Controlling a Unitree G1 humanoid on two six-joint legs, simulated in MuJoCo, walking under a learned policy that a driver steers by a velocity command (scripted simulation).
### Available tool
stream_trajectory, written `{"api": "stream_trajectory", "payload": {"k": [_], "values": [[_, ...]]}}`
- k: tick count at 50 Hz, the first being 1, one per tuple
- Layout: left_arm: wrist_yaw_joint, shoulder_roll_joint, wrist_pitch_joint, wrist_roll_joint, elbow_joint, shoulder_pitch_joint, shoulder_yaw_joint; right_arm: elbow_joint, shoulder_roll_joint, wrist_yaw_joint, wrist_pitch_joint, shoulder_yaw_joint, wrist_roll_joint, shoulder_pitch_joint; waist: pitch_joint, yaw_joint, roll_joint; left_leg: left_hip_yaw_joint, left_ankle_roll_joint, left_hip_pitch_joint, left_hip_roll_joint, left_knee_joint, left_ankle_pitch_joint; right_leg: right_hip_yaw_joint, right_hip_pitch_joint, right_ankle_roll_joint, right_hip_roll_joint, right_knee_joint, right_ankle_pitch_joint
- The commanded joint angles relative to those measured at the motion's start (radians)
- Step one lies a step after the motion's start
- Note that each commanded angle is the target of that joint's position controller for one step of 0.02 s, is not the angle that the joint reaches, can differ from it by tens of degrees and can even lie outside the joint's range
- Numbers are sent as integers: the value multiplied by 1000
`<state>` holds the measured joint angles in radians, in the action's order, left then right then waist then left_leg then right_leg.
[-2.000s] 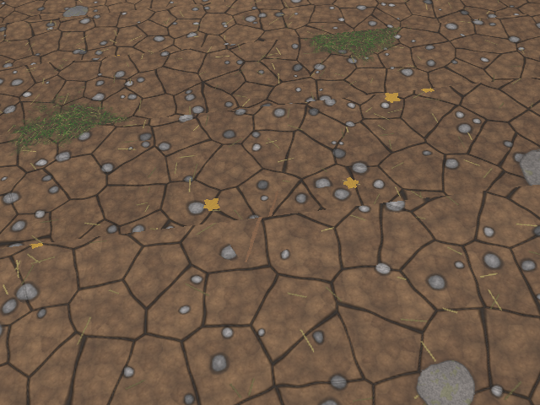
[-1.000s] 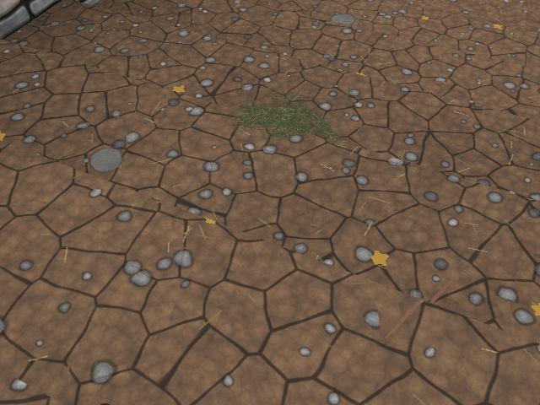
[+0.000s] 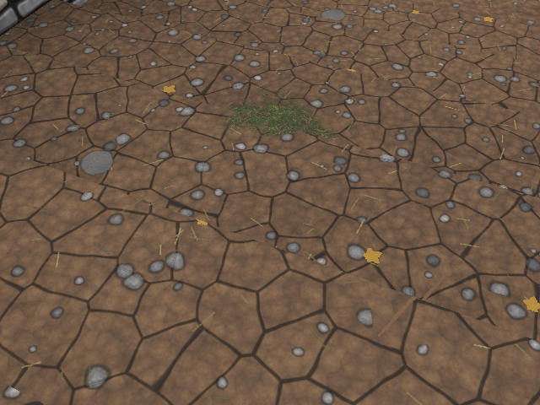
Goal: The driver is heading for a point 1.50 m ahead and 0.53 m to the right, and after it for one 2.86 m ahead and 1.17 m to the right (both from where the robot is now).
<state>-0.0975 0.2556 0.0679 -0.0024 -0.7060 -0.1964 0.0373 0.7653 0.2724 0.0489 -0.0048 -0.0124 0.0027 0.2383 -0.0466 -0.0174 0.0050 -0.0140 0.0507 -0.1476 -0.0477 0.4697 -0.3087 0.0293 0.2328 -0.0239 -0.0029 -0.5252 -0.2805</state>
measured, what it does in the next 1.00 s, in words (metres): walks ahead: left foot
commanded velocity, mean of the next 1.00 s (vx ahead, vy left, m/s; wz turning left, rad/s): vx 0.28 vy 0.00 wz -0.09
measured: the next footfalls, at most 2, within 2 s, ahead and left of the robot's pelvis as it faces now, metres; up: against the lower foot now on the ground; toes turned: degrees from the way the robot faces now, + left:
left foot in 0.78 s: +0.10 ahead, +0.16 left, +0.00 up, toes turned +4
right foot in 1.34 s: +0.42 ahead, -0.12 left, -0.16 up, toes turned -31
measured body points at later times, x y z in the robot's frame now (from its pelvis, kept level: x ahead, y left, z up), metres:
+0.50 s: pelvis +0.00 +0.00 +0.01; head +0.01 -0.01 +0.46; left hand +0.09 +0.26 -0.12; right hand +0.06 -0.26 -0.14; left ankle -0.04 +0.15 -0.74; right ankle +0.00 -0.10 -0.74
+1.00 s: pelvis +0.12 +0.07 +0.00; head +0.13 +0.09 +0.45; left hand +0.26 +0.31 -0.13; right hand +0.13 -0.18 -0.12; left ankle +0.06 +0.16 -0.74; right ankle +0.18 -0.08 -0.66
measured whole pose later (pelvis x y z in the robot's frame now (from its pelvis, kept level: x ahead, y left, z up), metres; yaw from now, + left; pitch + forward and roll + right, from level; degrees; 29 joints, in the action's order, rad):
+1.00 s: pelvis +0.12 +0.07 +0.00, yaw -7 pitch -1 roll +1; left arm -0.09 0.26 0.08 -0.05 -0.83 -0.25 0.04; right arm 0.87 0.20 -0.04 0.12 -0.02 0.10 0.36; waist -0.01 -0.04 -0.06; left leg -0.19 -0.05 -0.03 0.02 0.34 -0.30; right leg -0.06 0.65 -0.07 0.04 -1.09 -0.03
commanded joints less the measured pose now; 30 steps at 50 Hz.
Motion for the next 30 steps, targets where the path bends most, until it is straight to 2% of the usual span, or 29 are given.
{"api": "stream_trajectory", "payload": {"k": [1, 23, 24, 25, 26, 27, 28, 29, 30], "values": [[2, 122, 10, 2, 50, 0, 35, -39, 109, -2, 8, -28, 0, 11, 57, 2, -17, -19, -8, -96, 17, -90, 141, -46, -136, 14, 28, 71, 318], [2, 117, -27, 1, -101, -74, 40, 106, 78, 0, -22, -25, 1, 29, 14, -3, -7, -35, -8, -39, 22, -161, 161, -37, -165, 9, 10, 165, 298], [12, 153, -31, -8, -122, -129, 58, 124, 107, -7, -27, -36, 11, 65, 5, 13, -17, -49, -25, -52, 34, -149, -14, -51, -169, -20, 17, 208, 7], [28, 220, -30, -30, -139, -180, 86, 126, 145, -20, -26, -54, 39, 77, -45, 33, -49, -46, -60, -105, 30, -101, -215, -126, -133, -86, 65, 266, -371], [50, 230, -14, -48, -153, -232, 95, 111, 130, -37, -12, -54, 67, 44, -99, 60, -88, -36, -80, -209, 18, -7, -248, -267, -128, -165, 167, 308, -528], [82, 178, 6, -45, -151, -249, 77, 74, 59, -51, 15, -31, 83, -35, -79, 88, -139, -43, -79, -270, 24, 104, -128, -431, -170, -246, 296, 346, -529], [105, 101, 25, -42, -135, -229, 45, 43, -1, -60, 42, -10, 92, -109, -78, 102, -147, 16, -92, -336, -9, 228, -94, -522, -178, -295, 387, 378, -441], [121, 46, 48, -54, -123, -235, 20, 13, -25, -68, 66, -1, 95, -167, -39, 126, -169, 82, -98, -394, -19, 434, -216, -560, -195, -314, 424, 397, -354], [132, 32, 65, -58, -111, -215, 7, -2, -22, -69, 84, -3, 89, -150, -10, 105, -177, 89, -98, -424, -24, 552, -272, -525, -197, -296, 414, 396, -331]]}}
